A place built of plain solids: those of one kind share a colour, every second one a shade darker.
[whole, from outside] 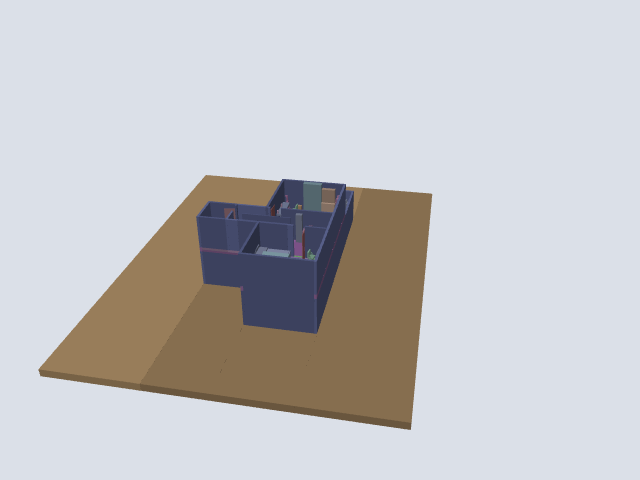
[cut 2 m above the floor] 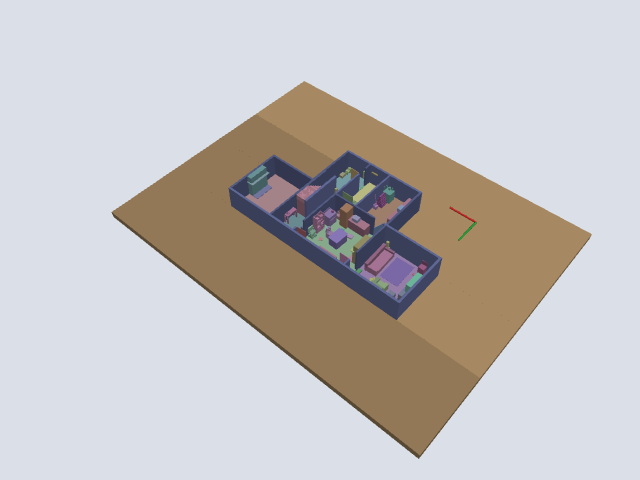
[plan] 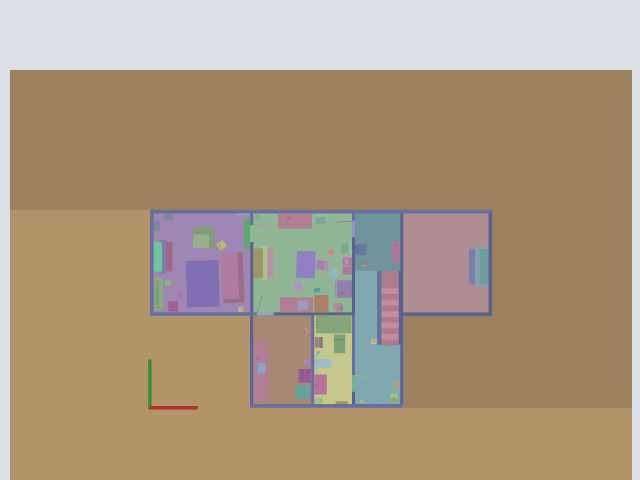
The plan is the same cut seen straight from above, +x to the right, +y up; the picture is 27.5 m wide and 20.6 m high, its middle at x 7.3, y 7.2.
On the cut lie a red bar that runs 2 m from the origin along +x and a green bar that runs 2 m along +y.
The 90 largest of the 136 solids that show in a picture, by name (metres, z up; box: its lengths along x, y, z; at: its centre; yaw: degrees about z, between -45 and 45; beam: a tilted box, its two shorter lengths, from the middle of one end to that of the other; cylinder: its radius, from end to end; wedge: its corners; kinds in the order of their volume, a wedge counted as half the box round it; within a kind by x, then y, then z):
{
 "under_1": {"box": [6.0, 4.56, 0.5], "at": [-3.0, 6.21, -0.33]},
 "under_2": {"box": [10.28, 3.94, 0.5], "at": [-0.86, 1.97, -0.33]},
 "under_3": {"box": [26.69, 6.0, 0.5], "at": [7.34, -3.0, -0.33]},
 "under_4": {"box": [26.69, 6.0, 0.5], "at": [7.34, 11.49, -0.33]},
 "under_5": {"box": [9.79, 3.94, 0.5], "at": [15.79, 1.97, -0.33]},
 "under_6": {"box": [6.0, 4.56, 0.5], "at": [17.69, 6.21, -0.33]},
 "wall_1": {"box": [0.16, 4.24, 2.75], "at": [0.08, 6.21, 1.07]},
 "wall_2": {"box": [4.44, 0.031, 2.75], "at": [2.22, 3.95, 1.07]},
 "wall_3": {"box": [4.59, 0.13, 2.75], "at": [2.29, 4.03, 1.07]},
 "wall_4": {"box": [0.16, 3.78, 2.75], "at": [4.36, 2.05, 1.07]},
 "wall_5": {"box": [0.16, 4.24, 2.23], "at": [4.36, 6.21, 3.86]},
 "wall_6": {"box": [0.13, 3.02, 2.75], "at": [4.38, 5.61, 1.07]},
 "wall_7": {"box": [4.52, 0.16, 2.23], "at": [6.54, 4.01, 3.86]},
 "wall_8": {"box": [0.13, 3.81, 2.75], "at": [6.99, 2.06, 1.07]},
 "wall_9": {"box": [3.5, 0.13, 2.75], "at": [7.05, 4.03, 1.07]},
 "wall_10": {"box": [14.69, 0.16, 2.75], "at": [7.34, 8.41, 1.07]},
 "wall_11": {"box": [6.62, 0.16, 2.75], "at": [7.59, 0.08, 1.07]},
 "wall_12": {"box": [0.16, 1.75, 2.23], "at": [8.72, 1.03, 3.86]},
 "wall_13": {"box": [0.16, 1.9, 2.23], "at": [8.72, 2.99, 3.86]},
 "wall_14": {"box": [0.13, 0.53, 2.75], "at": [8.73, 0.42, 1.07]},
 "wall_15": {"box": [0.13, 2.56, 2.75], "at": [8.73, 2.69, 1.07]},
 "wall_16": {"box": [0.13, 3.22, 2.75], "at": [8.73, 5.71, 1.07]},
 "wall_17": {"box": [0.13, 3.37, 2.23], "at": [8.73, 6.65, 3.86]},
 "wall_18": {"box": [10.41, 0.16, 2.23], "at": [9.48, 8.41, 3.86]},
 "wall_19": {"box": [2.26, 0.16, 2.23], "at": [9.77, 0.08, 3.86]},
 "wall_20": {"box": [0.19, 3.19, 2.75], "at": [9.85, 4.29, 1.07]},
 "wall_21": {"box": [0.06, 3.19, 2.23], "at": [9.91, 4.29, 3.86]},
 "wall_22": {"box": [1.24, 0.13, 2.23], "at": [10.28, 1.98, 3.86]},
 "wall_23": {"box": [0.19, 1.79, 5.28], "at": [10.78, 4.99, 2.34]},
 "wall_24": {"box": [0.22, 1.24, 5.28], "at": [10.79, 3.32, 2.34]},
 "wall_25": {"box": [0.13, 0.37, 2.23], "at": [10.8, 6.07, 3.86]},
 "wall_26": {"box": [0.13, 2.45, 2.75], "at": [10.8, 7.11, 1.07]},
 "wall_27": {"box": [0.13, 1.36, 2.23], "at": [10.8, 7.66, 3.86]},
 "wall_28": {"box": [0.16, 1.75, 2.23], "at": [10.82, 1.03, 3.86]},
 "wall_29": {"box": [0.16, 2.54, 2.75], "at": [10.82, 1.43, 1.07]},
 "wall_30": {"box": [0.16, 0.66, 2.23], "at": [10.82, 2.37, 3.86]},
 "wall_31": {"box": [4.01, 0.16, 5.28], "at": [12.69, 4.01, 2.34]},
 "wall_32": {"box": [0.16, 4.24, 5.28], "at": [14.61, 6.21, 2.34]},
 "under_foot_1": {"box": [14.69, 4.56, 0.5], "at": [7.34, 6.21, -0.58]},
 "stair_1": {"box": [0.74, 3.21, 0.5], "at": [10.31, 4.28, -0.05]},
 "stair_2": {"box": [0.74, 2.97, 0.69], "at": [10.31, 4.4, 0.05]},
 "stair_3": {"box": [0.74, 2.72, 0.89], "at": [10.31, 4.52, 0.14]},
 "stair_4": {"box": [0.74, 2.48, 1.09], "at": [10.31, 4.65, 0.24]},
 "stair_5": {"box": [0.74, 2.23, 1.28], "at": [10.31, 4.77, 0.34]},
 "stair_6": {"box": [0.74, 1.99, 1.48], "at": [10.31, 4.89, 0.44]},
 "stair_7": {"box": [0.74, 1.74, 1.67], "at": [10.31, 5.01, 0.54]},
 "stair_8": {"box": [0.74, 1.5, 1.87], "at": [10.31, 5.14, 0.64]},
 "stair_9": {"box": [0.74, 1.25, 2.07], "at": [10.31, 5.26, 0.73]},
 "stair_10": {"box": [0.74, 1.01, 2.26], "at": [10.31, 5.38, 0.83]},
 "stair_11": {"box": [0.74, 0.76, 2.46], "at": [10.31, 5.5, 0.93]},
 "floor_kitchen_1": {"box": [4.23, 4.24, 0.75], "at": [6.55, 6.21, -0.38]},
 "floor_family_room_1": {"box": [3.66, 4.24, 0.75], "at": [12.7, 6.21, -0.38]},
 "floor_lobby_1": {"box": [0.95, 3.19, 0.75], "at": [9.28, 4.29, -0.38]},
 "floor_lobby_2": {"box": [1.94, 2.54, 0.75], "at": [9.77, 1.43, -0.38]},
 "floor_lobby_3": {"box": [1.94, 2.45, 0.75], "at": [9.77, 7.11, -0.38]},
 "floor_byre_lounge_1": {"box": [4.15, 4.24, 0.5], "at": [2.23, 6.21, -0.5]},
 "floor_back_kitchen_1": {"box": [2.48, 3.81, 0.75], "at": [5.68, 2.06, -0.38]},
 "floor_bathroom_1": {"box": [1.62, 3.81, 0.75], "at": [7.86, 2.06, -0.38]},
 "fixture_breast_guest_room_1": {"box": [0.38, 1.29, 2.28], "at": [4.63, 6.2, 3.84]},
 "fixture_breast_guest_room_2": {"box": [0.39, 1.54, 2.28], "at": [14.34, 6.06, 3.84]},
 "fixture_breast_family_room_1": {"box": [0.38, 1.54, 2.5], "at": [14.34, 6.06, 1.2]},
 "fixture_breast_kitchen_1": {"box": [0.41, 1.29, 2.5], "at": [4.65, 6.2, 1.2]},
 "fixture_breast_byre_lounge_1": {"box": [0.36, 1.26, 2.75], "at": [0.34, 6.48, 1.07]},
 "child_bed_1": {"box": [0.96, 0.55, 0.2], "at": [11.67, 4.4, 3.33]},
 "child_bed_2": {"box": [1.06, 2.06, 0.4], "at": [11.67, 5.11, 3.13]},
 "sofa_1": {"box": [0.93, 2.16, 0.34], "at": [3.55, 5.58, 0.03], "yaw": 2.7},
 "sofa_2": {"box": [0.23, 2.16, 0.39], "at": [3.91, 5.6, 0.39], "yaw": 2.7},
 "upper_floor_landing_1": {"box": [1.94, 2.45, 0.16], "at": [9.77, 7.11, 2.67]},
 "fridge_flat_1": {"box": [0.6, 0.73, 1.66], "at": [7.36, 4.47, 0.83]},
 "billy_1": {"box": [0.28, 0.42, 2.02], "at": [0.31, 7.79, 0.76]},
 "billy_2": {"box": [0.42, 0.28, 2.02], "at": [0.79, 8.19, 0.76]},
 "billy_3": {"box": [0.28, 0.42, 2.02], "at": [8.95, 6.19, 3.76]},
 "counter_run_1": {"box": [1.43, 0.61, 0.78], "at": [6.29, 4.41, 0.49]},
 "tall_cupboard_1": {"box": [0.3, 0.92, 0.99], "at": [4.62, 7.33, 4.13]},
 "tall_cupboard_2": {"box": [0.47, 0.96, 0.89], "at": [4.68, 7.33, 3.19]},
 "wall_band_1": {"box": [10.41, 0.16, 0.31], "at": [9.48, 8.41, 2.59]},
 "wall_band_2": {"box": [0.16, 2.54, 0.31], "at": [10.82, 1.43, 2.59]},
 "kitchen_table_1": {"box": [0.71, 1.06, 0.72], "at": [6.69, 6.14, 0.36], "yaw": -2.0},
 "bathtub_1": {"box": [1.52, 0.76, 0.42], "at": [7.89, 3.58, 0.21]},
 "range_flat_1": {"box": [0.65, 0.76, 0.94], "at": [8.34, 5.1, 0.47]},
 "armchair_club_1": {"box": [0.92, 0.9, 0.35], "at": [2.31, 7.31, -0.01], "yaw": -0.7},
 "armchair_club_2": {"box": [0.92, 0.33, 0.38], "at": [2.32, 7.6, 0.36], "yaw": -0.7},
 "basin_vanity_1": {"box": [0.53, 0.86, 0.82], "at": [7.33, 1.0, 0.41]},
 "washer_1": {"box": [0.62, 0.6, 0.87], "at": [6.56, 0.68, 0.44]},
 "rug_1": {"box": [1.4, 2.0, 0.08], "at": [2.27, 5.32, -0.28], "yaw": 1.6},
 "stacking_chair_1": {"box": [0.44, 0.42, 0.67], "at": [1.0, 4.36, 0.08]},
 "hamper_1": {"box": [0.33, 0.46, 0.65], "at": [7.24, 2.8, 0.32]},
 "wire_rack_1": {"box": [0.36, 0.27, 0.92], "at": [7.25, 0.3, 0.46]},
 "floor_gap_byre_lounge_door_1": {"box": [0.13, 0.72, 0.75], "at": [4.38, 7.47, -0.38]},
 "floor_gap_back_kitchen_door_1": {"box": [0.72, 0.13, 0.75], "at": [4.95, 4.03, -0.38]}
}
